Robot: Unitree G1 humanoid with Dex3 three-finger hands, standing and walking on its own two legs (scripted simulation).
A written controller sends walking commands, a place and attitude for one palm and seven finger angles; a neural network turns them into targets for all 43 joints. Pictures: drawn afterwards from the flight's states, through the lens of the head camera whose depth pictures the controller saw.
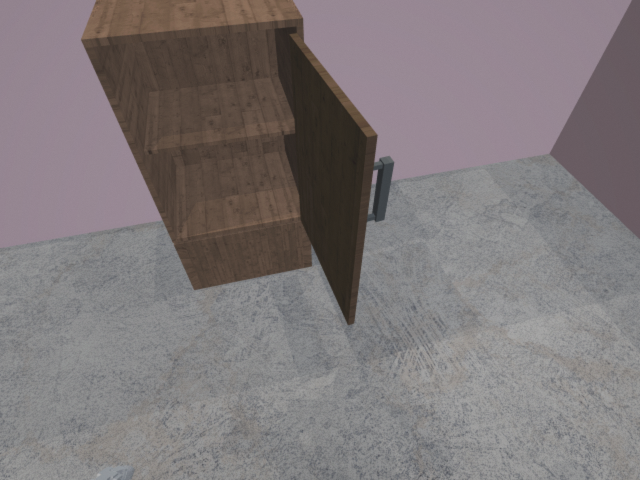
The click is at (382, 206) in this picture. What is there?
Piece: cupboard door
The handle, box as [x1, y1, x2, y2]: [367, 156, 393, 221]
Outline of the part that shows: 389,156 382,157 377,162 374,162 373,170 377,169 378,173 373,210 371,214 368,214 367,221 372,219 378,221 384,218 393,166 393,161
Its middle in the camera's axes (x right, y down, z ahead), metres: +0.10 -0.09 +0.76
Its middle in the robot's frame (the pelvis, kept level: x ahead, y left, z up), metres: +0.63 -0.07 -0.04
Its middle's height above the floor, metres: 0.73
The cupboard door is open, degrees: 96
